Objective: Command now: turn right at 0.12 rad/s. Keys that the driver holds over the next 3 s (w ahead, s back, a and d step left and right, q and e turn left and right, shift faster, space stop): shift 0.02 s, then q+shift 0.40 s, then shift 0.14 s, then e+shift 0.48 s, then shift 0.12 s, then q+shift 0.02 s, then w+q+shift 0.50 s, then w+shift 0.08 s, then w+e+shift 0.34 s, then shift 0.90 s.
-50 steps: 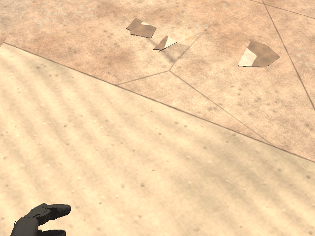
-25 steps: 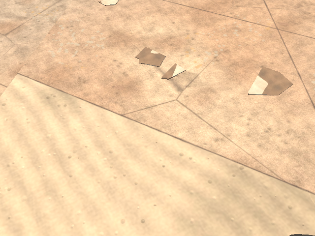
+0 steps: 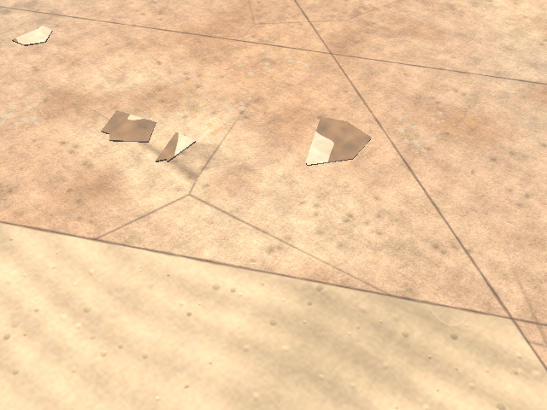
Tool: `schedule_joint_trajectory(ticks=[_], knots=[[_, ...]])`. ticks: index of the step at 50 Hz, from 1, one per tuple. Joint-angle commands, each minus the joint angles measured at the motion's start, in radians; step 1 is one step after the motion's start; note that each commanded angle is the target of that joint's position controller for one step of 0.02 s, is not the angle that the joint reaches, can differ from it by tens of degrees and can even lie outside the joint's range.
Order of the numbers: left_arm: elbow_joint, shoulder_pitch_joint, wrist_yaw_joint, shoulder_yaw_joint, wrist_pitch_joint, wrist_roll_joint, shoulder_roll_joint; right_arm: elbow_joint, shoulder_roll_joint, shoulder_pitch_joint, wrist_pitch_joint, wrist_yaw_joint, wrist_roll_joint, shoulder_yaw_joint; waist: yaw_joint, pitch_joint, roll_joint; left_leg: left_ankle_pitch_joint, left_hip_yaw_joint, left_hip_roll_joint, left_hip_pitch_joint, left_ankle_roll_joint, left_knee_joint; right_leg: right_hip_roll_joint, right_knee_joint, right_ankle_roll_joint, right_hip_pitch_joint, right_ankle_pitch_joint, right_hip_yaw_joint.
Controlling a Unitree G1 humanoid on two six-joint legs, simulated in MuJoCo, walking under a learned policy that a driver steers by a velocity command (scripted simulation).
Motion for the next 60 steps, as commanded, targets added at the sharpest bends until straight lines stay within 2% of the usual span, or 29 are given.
schedule_joint_trajectory(ticks=[1, 2, 3, 5, 8, 9, 11, 14, 17, 19, 20, 21, 22, 23, 24, 25, 27, 32, 37, 46, 51, 52, 53, 54, 55, 56, 57, 59, 60], knots=[[-0.055, 0.047, 0.011, 0.037, -0.015, 0.015, 0.166, -0.028, -0.151, 0.054, -0.033, 0.003, -0.012, -0.032, 0.009, -0.122, 0.077, 0.431, -0.139, 0.156, -0.019, 0.068, -0.033, -0.083, -0.174, -0.078, 0.24, 0.437, 0.065], [-0.043, 0.039, 0.018, 0.044, -0.008, 0.023, 0.201, -0.023, -0.117, 0.095, -0.054, 0.019, -0.032, -0.02, -0.035, -0.152, -0.078, 0.218, -0.088, 0.09, -0.098, 0.019, -0.051, -0.146, -0.071, -0.14, 0.319, 0.607, 0.092], [-0.042, 0.022, 0.01, 0.032, -0.007, 0.023, 0.13, -0.017, -0.115, 0.043, -0.056, 0.023, -0.025, -0.015, 0.009, -0.16, -0.077, 0.111, -0.058, 0.063, -0.065, -0.017, -0.059, -0.133, -0.063, -0.17, 0.262, 0.468, 0.062], [-0.04, 0.04, 0.013, 0.055, -0.004, 0.024, 0.177, -0.053, -0.178, -0.083, -0.041, 0.016, 0.008, -0.035, 0.065, -0.083, -0.061, 0.141, -0.038, 0.019, -0.172, -0.028, 0.055, -0.117, -0.086, -0.168, 0.23, 0.312, 0.062], [-0.04, 0.061, 0.029, 0.062, -0.005, 0.026, 0.184, -0.071, -0.176, -0.04, 0.0, 0.005, 0.02, -0.05, 0.062, -0.042, -0.211, -0.221, 0.012, 0.002, -0.289, -0.049, 0.354, -0.308, -0.163, -0.292, 0.163, 0.418, 0.185], [-0.05, 0.054, 0.032, 0.054, -0.012, 0.034, 0.164, -0.076, -0.185, -0.037, 0.012, 0.004, 0.019, -0.061, 0.069, -0.035, -0.198, -0.358, 0.003, 0.024, -0.345, -0.067, 0.563, -0.38, -0.188, -0.347, 0.142, 0.494, 0.219], [-0.063, -0.042, 0.031, 0.049, -0.029, 0.023, 0.146, -0.07, -0.161, 0.008, 0.041, 0.0, 0.023, -0.066, 0.009, -0.009, -0.122, -0.303, -0.026, 0.085, -0.37, -0.087, 0.648, -0.352, -0.204, -0.32, 0.09, 0.445, 0.112], [-0.063, -0.105, 0.026, 0.059, -0.036, 0.017, 0.162, -0.092, -0.136, -0.005, 0.059, 0.011, 0.013, -0.055, 0.006, -0.02, -0.117, -0.161, 0.031, 0.115, -0.29, -0.099, 0.498, -0.283, -0.193, -0.269, 0.062, 0.403, -0.043], [-0.051, -0.073, 0.016, 0.072, -0.03, 0.007, 0.194, -0.134, -0.155, -0.02, 0.058, 0.042, 0.02, -0.06, 0.031, -0.076, -0.112, -0.094, 0.093, 0.099, -0.199, -0.07, 0.321, -0.302, -0.14, -0.256, 0.108, 0.43, -0.099], [-0.044, -0.076, 0.006, 0.075, -0.03, -0.011, 0.2, -0.133, -0.169, 0.04, 0.064, 0.049, 0.021, -0.074, -0.002, -0.097, -0.09, 0.007, 0.14, 0.063, -0.101, -0.032, 0.174, -0.309, -0.052, -0.214, 0.091, 0.374, -0.14], [-0.029, -0.046, -0.001, 0.07, -0.033, -0.016, 0.172, -0.12, -0.192, 0.086, 0.066, 0.039, 0.017, -0.09, -0.015, -0.104, -0.039, 0.081, 0.128, 0.029, -0.006, 0.003, 0.09, -0.273, 0.054, -0.163, 0.036, 0.266, -0.185], [-0.02, 0.001, -0.01, 0.061, -0.035, 0.003, 0.132, -0.119, -0.286, 0.139, 0.062, 0.019, 0.013, -0.123, -0.023, -0.087, 0.168, 0.395, -0.063, 0.1, 0.134, 0.075, -0.028, -0.175, 0.295, -0.078, -0.14, 0.023, -0.258], [-0.103, -0.077, -0.008, 0.033, -0.037, 0.045, 0.073, -0.163, -0.421, 0.135, 0.039, 0.01, -0.011, -0.141, -0.01, -0.094, 0.436, 0.627, -0.561, 0.374, 0.213, 0.297, -0.117, 0.014, 0.578, 0.004, -0.459, -0.451, -0.201], [-0.105, -0.142, 0.0, 0.045, -0.039, 0.029, 0.125, -0.171, -0.354, 0.151, 0.007, 0.025, -0.043, -0.12, -0.074, -0.194, 0.258, 0.534, -0.578, 0.42, 0.208, 0.366, -0.15, 0.016, 0.738, -0.015, -0.467, -0.463, -0.019], [-0.101, -0.142, 0.003, 0.05, -0.038, 0.004, 0.141, -0.17, -0.318, 0.114, -0.014, 0.024, -0.04, -0.105, -0.049, -0.158, 0.199, 0.45, -0.478, 0.385, 0.167, 0.323, -0.152, -0.007, 0.761, -0.043, -0.47, -0.381, 0.001], [-0.077, -0.115, 0.011, 0.055, -0.036, 0.002, 0.146, -0.168, -0.283, 0.06, -0.02, 0.015, -0.018, -0.096, -0.018, -0.126, 0.131, 0.358, -0.389, 0.331, 0.137, 0.258, -0.141, -0.038, 0.728, -0.056, -0.462, -0.286, 0.003], [-0.046, -0.078, 0.016, 0.063, -0.028, 0.012, 0.16, -0.178, -0.226, -0.021, -0.01, -0.005, -0.001, -0.066, 0.019, -0.11, 0.134, 0.385, -0.274, 0.26, 0.058, 0.194, -0.137, -0.045, 0.686, -0.046, -0.378, -0.152, -0.01], [0.025, 0.016, -0.001, 0.033, -0.014, 0.001, 0.077, -0.148, -0.093, -0.056, -0.02, -0.016, -0.036, -0.009, 0.033, -0.123, 0.122, 0.355, -0.084, 0.202, 0.054, 0.169, -0.171, -0.068, 0.461, 0.001, -0.214, -0.011, -0.024], [-0.027, -0.059, -0.008, 0.044, -0.011, -0.015, 0.16, -0.103, -0.226, -0.042, 0.002, -0.021, -0.043, -0.054, -0.035, 0.01, 0.155, 0.145, -0.127, 0.283, 0.056, 0.219, -0.221, -0.066, 0.349, 0.007, -0.265, -0.116, -0.051], [-0.071, 0.006, -0.039, 0.039, -0.002, -0.02, 0.104, -0.105, -0.202, -0.122, 0.02, -0.018, -0.028, -0.074, -0.004, -0.071, 0.104, 0.564, 0.017, 0.343, 0.192, 0.235, -0.136, -0.09, 0.327, -0.002, -0.278, -0.163, -0.118], [-0.104, 0.063, -0.066, 0.057, 0.019, -0.026, 0.117, -0.1, -0.221, -0.142, 0.02, -0.002, 0.017, -0.092, 0.047, -0.116, 0.137, 0.585, 0.149, 0.336, 0.173, 0.131, 0.027, -0.031, 0.047, -0.083, -0.092, -0.015, -0.193], [-0.095, 0.119, -0.053, 0.075, 0.02, -0.019, 0.149, -0.08, -0.204, -0.11, 0.013, 0.004, 0.023, -0.091, 0.076, -0.129, 0.093, 0.515, 0.2, 0.287, 0.092, 0.064, 0.147, -0.006, -0.061, -0.127, 0.035, 0.126, -0.161], [-0.099, 0.188, -0.029, 0.112, 0.016, -0.013, 0.272, -0.09, -0.173, -0.097, 0.002, 0.009, -0.003, -0.082, 0.088, -0.149, -0.111, 0.202, 0.247, 0.184, -0.166, -0.028, 0.406, -0.149, -0.13, -0.216, 0.258, 0.51, 0.098], [-0.133, 0.176, -0.022, 0.12, -0.002, 0.02, 0.367, -0.158, -0.116, -0.163, -0.006, 0.009, -0.046, -0.056, 0.068, -0.205, -0.315, -0.414, 0.16, 0.017, -0.462, -0.099, 0.655, -0.392, -0.108, -0.434, 0.372, 0.837, 0.467], [-0.142, 0.171, -0.033, 0.098, -0.026, 0.034, 0.285, -0.142, -0.175, -0.208, -0.004, 0.007, -0.032, -0.071, 0.129, -0.267, -0.121, -0.43, -0.002, 0.033, -0.488, -0.095, 0.783, -0.407, -0.14, -0.483, 0.343, 0.747, 0.413], [-0.136, 0.127, -0.032, 0.082, -0.042, 0.027, 0.253, -0.135, -0.192, -0.208, -0.001, 0.005, -0.002, -0.076, 0.095, -0.196, -0.077, -0.339, -0.015, 0.057, -0.495, -0.077, 0.79, -0.352, -0.149, -0.428, 0.281, 0.649, 0.305], [-0.134, 0.067, -0.025, 0.074, -0.045, 0.007, 0.222, -0.113, -0.192, -0.182, 0.003, -0.004, 0.0, -0.079, 0.06, -0.147, -0.029, -0.251, -0.015, 0.077, -0.498, -0.074, 0.739, -0.288, -0.152, -0.367, 0.24, 0.556, 0.23], [-0.145, -0.008, -0.01, 0.043, -0.041, -0.002, 0.166, -0.074, -0.198, -0.119, 0.014, -0.011, -0.011, -0.08, 0.019, -0.13, -0.068, -0.117, 0.003, 0.077, -0.413, -0.095, 0.709, -0.23, -0.16, -0.324, 0.167, 0.597, 0.129], [-0.126, 0.036, -0.007, 0.036, -0.044, 0.0, 0.145, -0.047, -0.192, -0.058, 0.011, 0.002, -0.007, -0.077, 0.018, -0.177, -0.075, -0.051, 0.027, 0.077, -0.385, -0.1, 0.695, -0.21, -0.2, -0.323, 0.192, 0.408, 0.101]])
Next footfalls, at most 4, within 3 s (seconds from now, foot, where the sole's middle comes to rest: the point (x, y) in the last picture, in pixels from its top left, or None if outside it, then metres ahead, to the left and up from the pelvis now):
0.42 left None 0.01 0.13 -0.78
1.04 right None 0.07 -0.09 -0.78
1.74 left None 0.43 0.23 -0.78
2.22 right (192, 256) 0.93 0.22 -0.78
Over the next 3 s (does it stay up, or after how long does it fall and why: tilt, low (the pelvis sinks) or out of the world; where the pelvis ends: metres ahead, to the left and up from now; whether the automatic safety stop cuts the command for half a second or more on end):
stays up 0.91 0.33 -0.01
